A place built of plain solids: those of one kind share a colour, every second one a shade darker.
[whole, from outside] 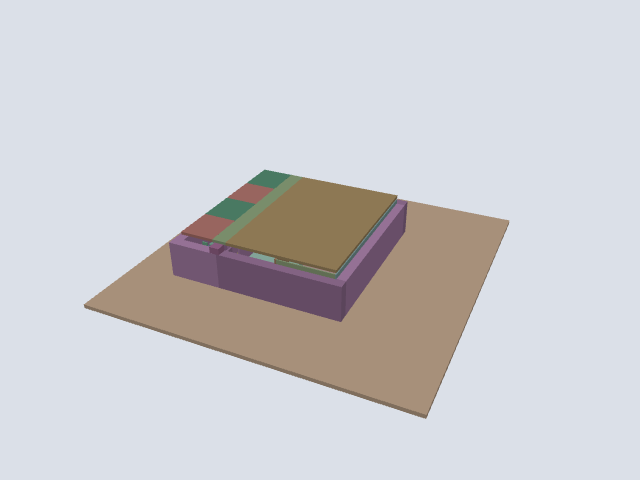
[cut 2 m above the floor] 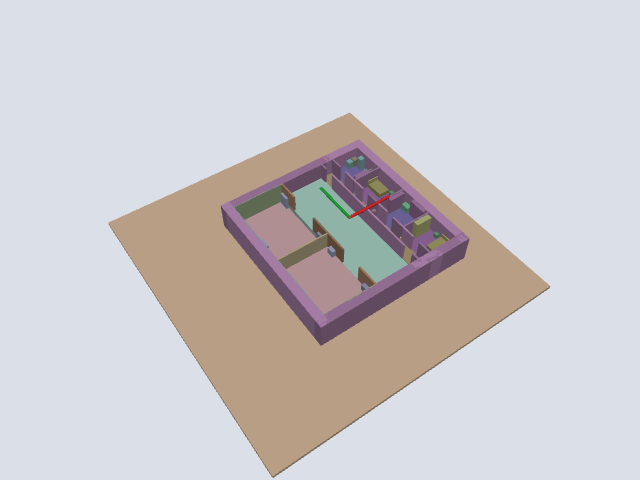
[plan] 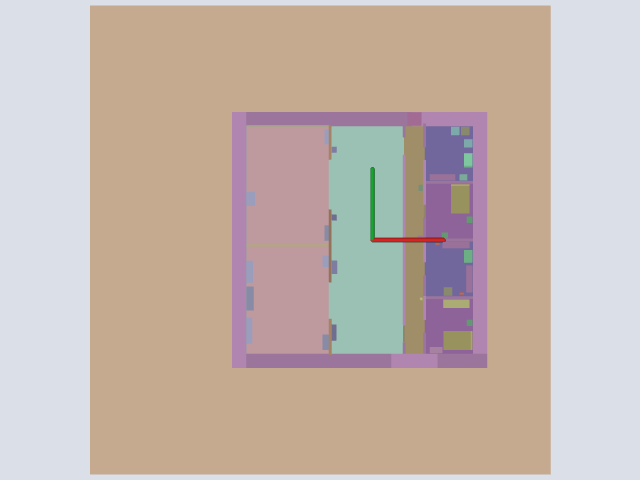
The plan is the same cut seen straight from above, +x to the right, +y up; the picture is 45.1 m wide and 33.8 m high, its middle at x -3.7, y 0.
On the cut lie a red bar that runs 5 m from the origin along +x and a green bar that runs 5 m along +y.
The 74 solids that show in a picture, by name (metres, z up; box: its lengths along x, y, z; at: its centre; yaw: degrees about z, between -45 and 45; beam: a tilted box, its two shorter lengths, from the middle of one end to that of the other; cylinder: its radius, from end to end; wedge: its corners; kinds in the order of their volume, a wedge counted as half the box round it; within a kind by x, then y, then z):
{
 "ground_under_all_1": {"box": [32.45, 33.03, 0.4], "at": [-3.67, 0.0, -0.75]},
 "wall_1": {"box": [1.0, 18.01, 3.77], "at": [-9.39, 0.0, 1.28]},
 "wall_2": {"box": [13.01, 1.0, 3.77], "at": [-3.38, -8.51, 1.28]},
 "wall_3": {"box": [13.01, 1.0, 3.77], "at": [-3.38, 8.51, 1.28]},
 "wall_4": {"box": [1.13, 1.0, 3.77], "at": [1.88, 8.51, 1.28]},
 "wall_5": {"box": [0.2, 1.0, 3.77], "at": [2.22, -7.71, 1.28]},
 "wall_6": {"box": [0.2, 12.02, 3.77], "at": [2.22, 0.0, 1.28]},
 "wall_7": {"box": [0.2, 1.0, 3.77], "at": [2.22, 7.71, 1.28]},
 "wall_8": {"box": [3.25, 1.0, 3.77], "at": [2.94, -8.51, 1.28]},
 "wall_9": {"box": [0.2, 1.68, 3.77], "at": [3.67, -7.37, 1.28]},
 "wall_10": {"box": [0.2, 1.68, 3.77], "at": [3.67, -4.79, 1.28]},
 "wall_11": {"box": [0.2, 1.68, 3.77], "at": [3.67, -3.32, 1.28]},
 "wall_12": {"box": [0.2, 1.68, 3.77], "at": [3.67, -0.74, 1.28]},
 "wall_13": {"box": [0.2, 1.68, 3.77], "at": [3.67, 0.74, 1.28]},
 "wall_14": {"box": [0.2, 1.68, 3.77], "at": [3.67, 3.32, 1.28]},
 "wall_15": {"box": [0.2, 3.15, 3.77], "at": [3.67, 4.05, 1.28]},
 "wall_16": {"box": [0.2, 1.68, 3.77], "at": [3.67, 4.79, 1.28]},
 "wall_17": {"box": [0.2, 1.68, 3.77], "at": [3.67, 7.37, 1.28]},
 "wall_18": {"box": [0.2, 1.68, 3.77], "at": [3.67, 7.37, 1.28]},
 "wall_19": {"box": [5.3, 1.0, 3.77], "at": [5.42, -8.51, 1.28]},
 "wall_20": {"box": [3.7, 0.2, 3.77], "at": [5.42, -4.05, 1.28]},
 "wall_21": {"box": [3.7, 0.2, 3.77], "at": [5.42, 0.0, 1.28]},
 "wall_22": {"box": [3.7, 0.2, 3.77], "at": [5.42, 4.05, 1.28]},
 "wall_23": {"box": [5.3, 1.0, 3.77], "at": [5.42, 8.51, 1.28]},
 "wall_24": {"box": [1.0, 5.86, 3.77], "at": [7.57, -6.08, 1.28]},
 "wall_25": {"box": [1.0, 5.86, 3.77], "at": [7.57, -2.03, 1.28]},
 "wall_26": {"box": [1.0, 5.86, 3.77], "at": [7.57, 2.03, 1.28]},
 "wall_27": {"box": [1.0, 5.86, 3.77], "at": [7.57, 6.08, 1.28]},
 "floor_upper_1": {"box": [5.3, 16.21, 1.15], "at": [-0.43, 0.0, -0.03]},
 "floor_lower_1": {"box": [5.79, 7.53, 1.15], "at": [-5.97, -4.22, -0.03]},
 "floor_lower_2": {"box": [5.79, 8.28, 0.6], "at": [-5.97, 3.85, -0.3]},
 "ceil_hall_1": {"box": [11.21, 16.21, 0.3], "at": [-3.38, 0.0, 3.95]},
 "floor_bedroom_1": {"box": [3.5, 4.06, 1.15], "at": [5.42, -6.08, -0.03]},
 "floor_bedroom_2": {"box": [3.5, 4.06, 1.15], "at": [5.42, 2.03, -0.03]},
 "floor_wetroom_1": {"box": [3.5, 4.06, 1.15], "at": [5.42, -2.03, -0.03]},
 "floor_wetroom_2": {"box": [3.5, 4.06, 1.15], "at": [5.42, 6.08, -0.03]},
 "floor_back_corridor_1": {"box": [1.45, 16.21, 1.15], "at": [2.94, 0.0, -0.03]},
 "ceil_bedroom_1": {"box": [3.5, 4.06, 0.3], "at": [5.42, -6.08, 3.95]},
 "ceil_bedroom_2": {"box": [3.5, 4.06, 0.3], "at": [5.42, 2.03, 3.95]},
 "ceil_wetroom_1": {"box": [3.5, 4.06, 0.3], "at": [5.42, -2.03, 3.95]},
 "ceil_wetroom_2": {"box": [3.5, 4.06, 0.3], "at": [5.42, 6.08, 3.95]},
 "leaf_far_1": {"box": [0.12, 16.21, 4.23], "at": [-8.93, 0.0, 1.51]},
 "ceil_back_corridor_1": {"box": [1.45, 16.21, 0.3], "at": [2.94, 0.0, 3.95]},
 "pier_1": {"box": [0.2, 2.56, 3.09], "at": [-2.98, -6.83, 2.09]},
 "pier_2": {"box": [0.2, 5.14, 3.09], "at": [-2.98, -0.42, 2.09]},
 "pier_3": {"box": [0.2, 2.46, 3.09], "at": [-2.98, 6.88, 2.09]},
 "leaf_1": {"box": [5.79, 0.12, 4.23], "at": [-5.97, -8.04, 1.51]},
 "leaf_2": {"box": [5.79, 0.12, 4.23], "at": [-5.97, 8.04, 1.51]},
 "shelves_wetroom_1": {"box": [1.8, 0.45, 2.0], "at": [4.92, 4.41, 1.55]},
 "shelves_wetroom_2": {"box": [1.9, 0.45, 2.0], "at": [5.87, -0.35, 1.55]},
 "shelves_wetroom_3": {"box": [0.45, 1.9, 2.0], "at": [6.82, -2.75, 1.55]},
 "door_leaf_1": {"box": [1.0, 0.97, 4.42], "at": [2.94, 8.52, 1.61]},
 "partition_1": {"box": [5.79, 0.16, 4.23], "at": [-5.97, -0.38, 1.51]},
 "furn_lower_1": {"box": [0.4, 1.85, 0.51], "at": [-8.67, -6.39, 0.8]},
 "furn_lower_2": {"box": [0.45, 1.55, 0.51], "at": [-8.65, -2.23, 0.8]},
 "furn_lower_3": {"box": [0.5, 1.7, 0.46], "at": [-8.62, -4.12, 0.77]},
 "furn_lower_4": {"box": [0.6, 1.0, 1.5], "at": [-8.57, 2.91, 0.75]},
 "furn_lower_5": {"box": [0.45, 1.1, 0.76], "at": [-3.3, -7.2, 0.92]},
 "furn_lower_6": {"box": [0.45, 0.8, 0.81], "at": [-3.3, -1.5, 0.95]},
 "furn_lower_7": {"box": [0.3, 1.1, 1.5], "at": [-3.23, 0.49, 0.75]},
 "furn_lower_8": {"box": [0.3, 1.05, 1.5], "at": [-3.23, 7.27, 0.75]},
 "bed_bedroom_1": {"box": [2.05, 1.35, 0.51], "at": [6.01, -7.08, 0.8]},
 "bed_bedroom_2": {"box": [1.3, 2.05, 0.51], "at": [6.17, 2.9, 0.8]},
 "wardrobe_bedroom_1": {"box": [1.85, 0.6, 2.06], "at": [5.89, -4.48, 1.57]},
 "fridge_wetroom_1": {"box": [0.6, 0.6, 0.85], "at": [5.82, 7.67, 0.97]},
 "fridge_wetroom_2": {"box": [0.6, 0.6, 1.5], "at": [6.74, 6.8, 1.3]},
 "beside_upper_1": {"box": [0.35, 1.15, 0.85], "at": [-2.71, -6.52, 0.97]},
 "beside_upper_2": {"box": [0.4, 0.95, 0.81], "at": [-2.68, -1.92, 0.95]},
 "machine_wetroom_1": {"box": [0.6, 0.6, 0.85], "at": [5.32, -3.62, 0.97]},
 "machine_wetroom_2": {"box": [0.6, 0.6, 0.85], "at": [6.52, 7.67, 0.97]},
 "hamper_wetroom_1": {"box": [0.6, 0.9, 0.72], "at": [6.74, -1.15, 0.91]},
 "chest_bedroom_1": {"box": [0.9, 0.45, 0.81], "at": [4.47, -7.75, 0.95]},
 "case_wetroom_1": {"box": [0.55, 0.45, 0.36], "at": [6.39, 4.41, 0.82]},
 "trolley_wetroom_1": {"box": [0.6, 1.0, 0.06], "at": [6.74, 5.6, 0.75]}
}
